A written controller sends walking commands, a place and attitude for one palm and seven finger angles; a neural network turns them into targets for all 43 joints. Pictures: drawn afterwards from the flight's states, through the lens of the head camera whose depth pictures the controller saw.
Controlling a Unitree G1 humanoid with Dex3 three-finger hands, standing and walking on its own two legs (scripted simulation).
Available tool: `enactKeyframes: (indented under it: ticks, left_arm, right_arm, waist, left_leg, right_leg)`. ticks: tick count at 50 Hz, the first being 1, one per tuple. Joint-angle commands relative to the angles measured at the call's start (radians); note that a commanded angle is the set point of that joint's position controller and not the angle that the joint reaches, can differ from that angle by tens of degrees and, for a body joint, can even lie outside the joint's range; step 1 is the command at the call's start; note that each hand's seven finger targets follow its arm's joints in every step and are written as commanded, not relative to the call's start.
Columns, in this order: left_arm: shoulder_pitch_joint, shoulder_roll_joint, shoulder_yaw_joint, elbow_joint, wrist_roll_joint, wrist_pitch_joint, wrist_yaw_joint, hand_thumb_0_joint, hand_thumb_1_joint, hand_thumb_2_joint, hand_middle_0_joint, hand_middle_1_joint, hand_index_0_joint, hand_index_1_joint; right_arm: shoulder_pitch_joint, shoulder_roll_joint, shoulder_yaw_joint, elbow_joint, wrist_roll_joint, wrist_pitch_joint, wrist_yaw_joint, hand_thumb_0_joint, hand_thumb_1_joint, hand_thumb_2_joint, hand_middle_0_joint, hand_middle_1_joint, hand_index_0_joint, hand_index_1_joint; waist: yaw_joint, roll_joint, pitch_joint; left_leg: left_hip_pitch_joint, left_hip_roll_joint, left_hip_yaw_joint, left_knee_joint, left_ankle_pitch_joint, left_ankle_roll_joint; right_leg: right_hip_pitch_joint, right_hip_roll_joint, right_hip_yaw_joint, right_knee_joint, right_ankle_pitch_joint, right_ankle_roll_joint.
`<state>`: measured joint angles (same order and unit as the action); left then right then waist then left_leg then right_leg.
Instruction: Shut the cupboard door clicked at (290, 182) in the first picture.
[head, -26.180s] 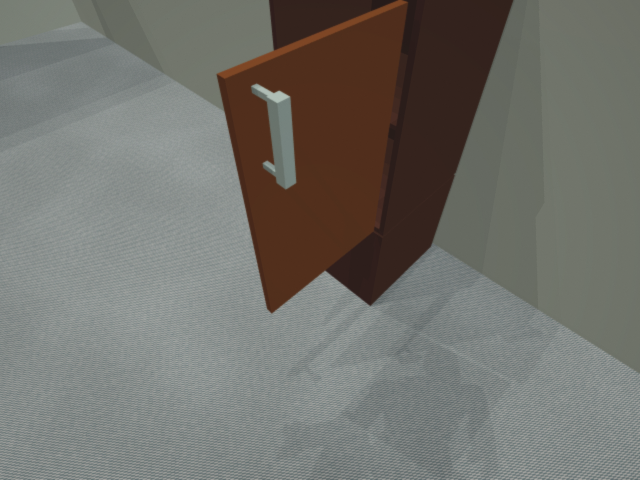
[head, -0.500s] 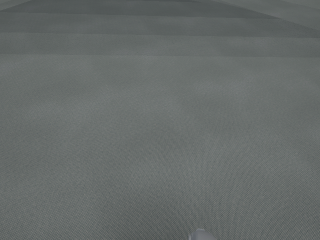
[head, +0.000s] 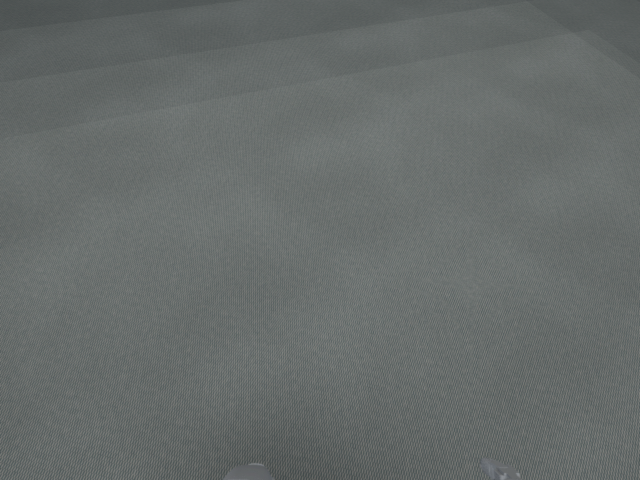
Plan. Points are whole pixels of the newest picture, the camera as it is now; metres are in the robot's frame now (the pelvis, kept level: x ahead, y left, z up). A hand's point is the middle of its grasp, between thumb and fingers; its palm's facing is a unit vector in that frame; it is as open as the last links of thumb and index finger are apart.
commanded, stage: turn to face it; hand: left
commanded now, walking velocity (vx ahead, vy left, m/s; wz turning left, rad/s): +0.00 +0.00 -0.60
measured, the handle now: out of the picture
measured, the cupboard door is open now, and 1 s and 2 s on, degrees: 59 59 59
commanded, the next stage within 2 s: none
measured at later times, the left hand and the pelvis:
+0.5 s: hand (217, 428) +0.19 +0.16 -0.15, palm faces -0.30 -0.91 -0.28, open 7.4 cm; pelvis +0.03 -0.01 +0.00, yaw -18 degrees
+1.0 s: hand (275, 370) +0.28 +0.09 -0.16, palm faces -0.57 -0.78 -0.27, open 7.4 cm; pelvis +0.06 -0.01 -0.01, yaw -37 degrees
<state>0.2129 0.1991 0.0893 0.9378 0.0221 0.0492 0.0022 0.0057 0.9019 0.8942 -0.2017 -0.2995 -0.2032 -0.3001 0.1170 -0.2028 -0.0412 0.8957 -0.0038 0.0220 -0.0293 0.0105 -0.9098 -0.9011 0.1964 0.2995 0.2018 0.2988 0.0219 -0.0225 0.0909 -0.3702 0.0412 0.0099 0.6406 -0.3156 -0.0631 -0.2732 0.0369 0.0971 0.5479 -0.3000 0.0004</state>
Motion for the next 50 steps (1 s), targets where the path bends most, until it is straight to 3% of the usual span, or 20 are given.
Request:
enactKeyframes:
  ticks: [1, 2, 5, 12, 15, 16, 17, 18, 20, 23, 28, 31, 32, 33, 34, 39, 46, 47, 49, 50]
  left_arm:
    - [-0.018, 0.097, 0.015, -0.130, -0.015, -0.017, -0.004, 0.000, 0.900, 0.900, -0.200, -0.300, -0.200, -0.300]
    - [-0.047, 0.125, 0.016, -0.143, -0.006, -0.018, -0.009, 0.000, 0.900, 0.900, -0.200, -0.300, -0.200, -0.300]
    - [-0.073, 0.130, 0.025, -0.133, -0.007, -0.001, -0.031, 0.000, 0.900, 0.900, -0.200, -0.300, -0.200, -0.300]
    - [-0.105, 0.109, 0.004, -0.163, -0.004, 0.006, -0.049, 0.000, 0.900, 0.900, -0.200, -0.300, -0.200, -0.300]
    - [-0.044, 0.132, 0.006, -0.151, -0.003, -0.007, -0.047, 0.000, 0.900, 0.900, -0.200, -0.300, -0.200, -0.300]
    - [0.023, 0.176, 0.015, -0.135, 0.001, -0.015, -0.041, 0.000, 0.900, 0.900, -0.200, -0.300, -0.200, -0.300]
    - [0.063, 0.278, 0.033, -0.124, 0.010, -0.028, -0.028, 0.000, 0.900, 0.900, -0.200, -0.300, -0.200, -0.300]
    - [0.106, 0.335, 0.039, -0.112, 0.001, -0.028, -0.015, 0.000, 0.900, 0.900, -0.200, -0.300, -0.200, -0.300]
    - [0.042, 0.299, 0.043, -0.125, 0.003, -0.027, 0.008, 0.000, 0.900, 0.900, -0.200, -0.300, -0.200, -0.300]
    - [-0.049, 0.234, 0.021, -0.152, 0.002, -0.027, 0.009, 0.000, 0.900, 0.900, -0.200, -0.300, -0.200, -0.300]
    - [-0.045, 0.255, 0.033, -0.140, 0.007, -0.022, 0.004, 0.000, 0.900, 0.900, -0.200, -0.300, -0.200, -0.300]
    - [-0.084, 0.237, 0.029, -0.137, -0.002, -0.012, -0.001, 0.000, 0.900, 0.900, -0.200, -0.300, -0.200, -0.300]
    - [-0.081, 0.196, 0.023, -0.149, -0.010, -0.008, -0.002, 0.000, 0.900, 0.900, -0.200, -0.300, -0.200, -0.300]
    - [-0.033, 0.133, 0.011, -0.160, -0.019, -0.002, -0.012, 0.000, 0.900, 0.900, -0.200, -0.300, -0.200, -0.300]
    - [-0.052, 0.137, 0.006, -0.179, -0.013, -0.008, -0.016, 0.000, 0.900, 0.900, -0.200, -0.300, -0.200, -0.300]
    - [-0.103, 0.118, 0.009, -0.153, -0.008, 0.008, -0.046, 0.000, 0.900, 0.900, -0.200, -0.300, -0.200, -0.300]
    - [-0.064, 0.113, 0.004, -0.146, -0.004, -0.006, -0.047, 0.000, 0.900, 0.900, -0.200, -0.300, -0.200, -0.300]
    - [-0.013, 0.138, 0.011, -0.131, -0.003, -0.011, -0.044, 0.000, 0.900, 0.900, -0.200, -0.300, -0.200, -0.300]
    - [0.091, 0.312, 0.043, -0.100, 0.006, -0.028, -0.019, 0.000, 0.900, 0.900, -0.200, -0.300, -0.200, -0.300]
    - [0.118, 0.326, 0.044, -0.096, -0.004, -0.023, -0.007, 0.000, 0.900, 0.900, -0.200, -0.300, -0.200, -0.300]
  right_arm:
    - [0.191, -0.264, -0.052, -0.053, -0.023, -0.028, -0.009, 0.000, -0.900, -0.900, 0.200, 0.300, 0.200, 0.300]
    - [0.193, -0.269, -0.049, -0.063, -0.032, -0.026, -0.011, 0.000, -0.900, -0.900, 0.200, 0.300, 0.200, 0.300]
    - [0.073, -0.228, -0.036, -0.102, -0.035, -0.021, -0.013, 0.000, -0.900, -0.900, 0.200, 0.300, 0.200, 0.300]
    - [0.095, -0.247, -0.049, -0.086, -0.032, -0.009, 0.000, 0.000, -0.900, -0.900, 0.200, 0.300, 0.200, 0.300]
    - [0.070, -0.259, -0.056, -0.086, -0.024, -0.004, 0.008, 0.000, -0.900, -0.900, 0.200, 0.300, 0.200, 0.300]
    - [0.059, -0.240, -0.057, -0.095, -0.017, -0.002, 0.014, 0.000, -0.900, -0.900, 0.200, 0.300, 0.200, 0.300]
    - [0.055, -0.169, -0.042, -0.125, -0.008, -0.001, 0.018, 0.000, -0.900, -0.900, 0.200, 0.300, 0.200, 0.300]
    - [-0.007, -0.153, -0.029, -0.164, -0.007, 0.008, 0.016, 0.000, -0.900, -0.900, 0.200, 0.300, 0.200, 0.300]
    - [-0.015, -0.154, -0.027, -0.155, -0.007, 0.007, 0.001, 0.000, -0.900, -0.900, 0.200, 0.300, 0.200, 0.300]
    - [0.027, -0.147, -0.023, -0.111, -0.008, 0.004, 0.010, 0.000, -0.900, -0.900, 0.200, 0.300, 0.200, 0.300]
    - [0.052, -0.125, -0.022, -0.109, -0.002, 0.001, 0.010, 0.000, -0.900, -0.900, 0.200, 0.300, 0.200, 0.300]
    - [0.138, -0.134, -0.025, -0.086, -0.001, -0.009, 0.004, 0.000, -0.900, -0.900, 0.200, 0.300, 0.200, 0.300]
    - [0.175, -0.179, -0.030, -0.076, -0.007, -0.022, -0.001, 0.000, -0.900, -0.900, 0.200, 0.300, 0.200, 0.300]
    - [0.191, -0.283, -0.048, -0.080, -0.024, -0.029, -0.004, 0.000, -0.900, -0.900, 0.200, 0.300, 0.200, 0.300]
    - [0.220, -0.314, -0.051, -0.091, -0.028, -0.024, -0.007, 0.000, -0.900, -0.900, 0.200, 0.300, 0.200, 0.300]
    - [0.101, -0.231, -0.033, -0.109, -0.035, -0.021, -0.013, 0.000, -0.900, -0.900, 0.200, 0.300, 0.200, 0.300]
    - [0.113, -0.253, -0.058, -0.079, -0.024, -0.005, 0.003, 0.000, -0.900, -0.900, 0.200, 0.300, 0.200, 0.300]
    - [0.098, -0.246, -0.059, -0.084, -0.020, -0.004, 0.006, 0.000, -0.900, -0.900, 0.200, 0.300, 0.200, 0.300]
    - [0.022, -0.131, -0.032, -0.158, -0.005, 0.000, 0.016, 0.000, -0.900, -0.900, 0.200, 0.300, 0.200, 0.300]
    - [-0.029, -0.150, -0.028, -0.169, -0.009, 0.013, 0.005, 0.000, -0.900, -0.900, 0.200, 0.300, 0.200, 0.300]
  waist:
    - [-0.074, 0.326, -0.192]
    - [-0.087, 0.230, -0.167]
    - [-0.032, 0.213, -0.106]
    - [-0.051, 0.234, -0.126]
    - [-0.013, 0.218, -0.145]
    - [0.020, 0.124, -0.171]
    - [0.040, -0.160, -0.174]
    - [0.076, -0.237, -0.147]
    - [0.036, -0.273, -0.130]
    - [-0.014, -0.141, -0.152]
    - [-0.015, -0.132, -0.147]
    - [-0.063, -0.124, -0.144]
    - [-0.073, -0.018, -0.172]
    - [-0.063, 0.270, -0.196]
    - [-0.083, 0.299, -0.183]
    - [-0.039, 0.217, -0.113]
    - [-0.031, 0.229, -0.145]
    - [0.001, 0.183, -0.164]
    - [0.066, -0.267, -0.145]
    - [0.082, -0.180, -0.114]
  left_leg:
    - [0.350, 0.408, -0.354, -0.310, 0.448, 0.192]
    - [0.278, 0.448, -0.380, -0.313, 0.438, 0.258]
    - [0.214, 0.343, -0.183, -0.289, 0.485, 0.231]
    - [0.223, 0.313, 0.006, -0.238, 0.426, 0.184]
    - [0.182, 0.291, 0.070, -0.119, 0.383, 0.124]
    - [0.107, 0.250, 0.107, 0.000, 0.296, 0.077]
    - [-0.119, 0.120, 0.190, 0.205, -0.041, 0.006]
    - [-0.227, 0.036, 0.102, 0.417, -0.348, -0.011]
    - [-0.333, 0.060, -0.028, 0.550, -0.267, -0.007]
    - [-0.196, 0.061, 0.003, 0.437, -0.142, -0.025]
    - [-0.067, 0.010, 0.035, 0.155, -0.110, -0.021]
    - [0.128, -0.008, 0.038, -0.114, 0.070, -0.008]
    - [0.242, 0.069, -0.036, -0.253, 0.129, 0.018]
    - [0.355, 0.305, -0.277, -0.301, 0.255, 0.119]
    - [0.293, 0.454, -0.372, -0.333, 0.326, 0.225]
    - [0.237, 0.316, -0.058, -0.264, 0.496, 0.199]
    - [0.218, 0.299, 0.087, -0.123, 0.430, 0.129]
    - [0.156, 0.274, 0.112, -0.037, 0.356, 0.090]
    - [-0.237, 0.046, 0.166, 0.354, -0.335, -0.015]
    - [-0.274, 0.051, 0.017, 0.483, -0.332, -0.007]
  right_leg:
    - [-0.255, 0.028, -0.070, 0.340, -0.307, 0.024]
    - [-0.252, 0.002, -0.058, 0.508, -0.366, 0.027]
    - [-0.266, -0.066, -0.077, 0.607, -0.249, 0.049]
    - [-0.103, -0.042, -0.190, 0.254, -0.156, 0.039]
    - [0.051, -0.027, -0.215, 0.009, 0.030, 0.019]
    - [0.178, -0.062, -0.160, -0.109, 0.143, -0.004]
    - [0.323, -0.292, 0.139, -0.207, 0.343, -0.088]
    - [0.251, -0.442, 0.315, -0.225, 0.534, -0.205]
    - [0.250, -0.381, 0.312, -0.204, 0.510, -0.236]
    - [0.179, -0.276, 0.126, -0.138, 0.584, -0.187]
    - [0.119, -0.257, 0.178, -0.124, 0.513, -0.181]
    - [-0.003, -0.201, 0.184, -0.061, 0.387, -0.108]
    - [-0.087, -0.127, 0.140, 0.021, 0.281, -0.059]
    - [-0.251, 0.013, 0.007, 0.214, -0.065, 0.004]
    - [-0.265, 0.014, -0.075, 0.444, -0.354, 0.021]
    - [-0.243, -0.070, -0.122, 0.507, -0.228, 0.050]
    - [0.013, -0.017, -0.227, 0.040, -0.005, 0.019]
    - [0.126, -0.031, -0.204, -0.083, 0.104, 0.003]
    - [0.307, -0.408, 0.297, -0.217, 0.513, -0.174]
    - [0.241, -0.428, 0.311, -0.216, 0.564, -0.229]
